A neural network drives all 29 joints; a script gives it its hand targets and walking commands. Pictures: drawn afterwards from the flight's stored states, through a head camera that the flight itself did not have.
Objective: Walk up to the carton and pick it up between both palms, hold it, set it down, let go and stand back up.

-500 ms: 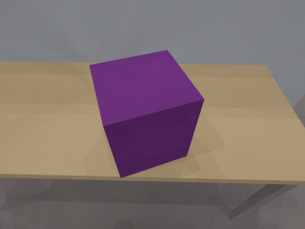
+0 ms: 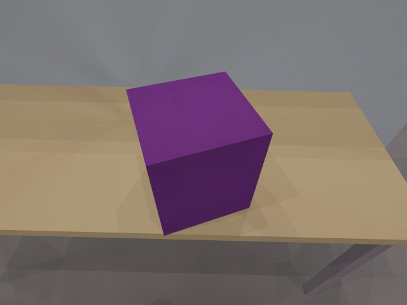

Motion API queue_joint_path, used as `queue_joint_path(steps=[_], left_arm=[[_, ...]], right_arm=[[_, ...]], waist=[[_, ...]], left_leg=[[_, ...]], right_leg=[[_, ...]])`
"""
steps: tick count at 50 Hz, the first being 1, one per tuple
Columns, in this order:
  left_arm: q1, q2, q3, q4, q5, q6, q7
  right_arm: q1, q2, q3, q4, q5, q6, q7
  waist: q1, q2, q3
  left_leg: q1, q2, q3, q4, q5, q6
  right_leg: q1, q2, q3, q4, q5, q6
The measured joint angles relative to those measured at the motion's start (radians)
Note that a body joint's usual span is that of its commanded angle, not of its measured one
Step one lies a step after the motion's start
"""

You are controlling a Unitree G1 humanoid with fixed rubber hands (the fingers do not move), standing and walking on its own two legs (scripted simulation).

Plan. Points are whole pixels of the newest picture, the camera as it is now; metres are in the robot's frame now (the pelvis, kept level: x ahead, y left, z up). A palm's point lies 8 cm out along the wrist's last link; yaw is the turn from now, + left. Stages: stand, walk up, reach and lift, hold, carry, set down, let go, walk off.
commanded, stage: walk up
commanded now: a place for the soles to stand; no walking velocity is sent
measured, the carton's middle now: (194, 154) +0.41 +0.03 +0.07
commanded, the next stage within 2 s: reach and lift in 0.86 s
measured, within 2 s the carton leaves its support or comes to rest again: neither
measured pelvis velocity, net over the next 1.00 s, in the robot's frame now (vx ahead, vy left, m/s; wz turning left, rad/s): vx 0.00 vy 0.01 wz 0.01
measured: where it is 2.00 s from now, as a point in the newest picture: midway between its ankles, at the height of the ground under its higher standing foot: outside the picture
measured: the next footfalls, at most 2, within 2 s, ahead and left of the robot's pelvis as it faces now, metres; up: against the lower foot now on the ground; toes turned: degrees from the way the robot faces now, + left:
none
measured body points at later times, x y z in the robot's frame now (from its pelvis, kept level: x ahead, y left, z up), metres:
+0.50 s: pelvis +0.00 +0.01 +0.00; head +0.01 +0.02 +0.45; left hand +0.07 +0.34 -0.11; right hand +0.08 -0.30 -0.12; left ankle +0.06 +0.13 -0.73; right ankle +0.02 -0.12 -0.73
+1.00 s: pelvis +0.00 +0.01 -0.01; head +0.02 +0.02 +0.44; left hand +0.11 +0.33 -0.12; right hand +0.13 -0.30 -0.11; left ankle +0.06 +0.13 -0.73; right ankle +0.02 -0.12 -0.73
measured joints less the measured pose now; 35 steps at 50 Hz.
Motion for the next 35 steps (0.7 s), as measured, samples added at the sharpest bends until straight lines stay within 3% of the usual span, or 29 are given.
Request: queue_joint_path(steps=[35], left_arm=[[-0.023, 0.0, 0.0, 0.014, 0.0, -0.005, 0.008]], right_arm=[[-0.001, 0.0, -0.008, 0.002, 0.0, 0.027, 0.002]], waist=[[0.0, 0.0, -0.002]], left_leg=[[-0.003, -0.02, 0.0, -0.02, 0.013, 0.016]], right_leg=[[0.004, -0.018, 0.0, -0.028, 0.014, 0.014]])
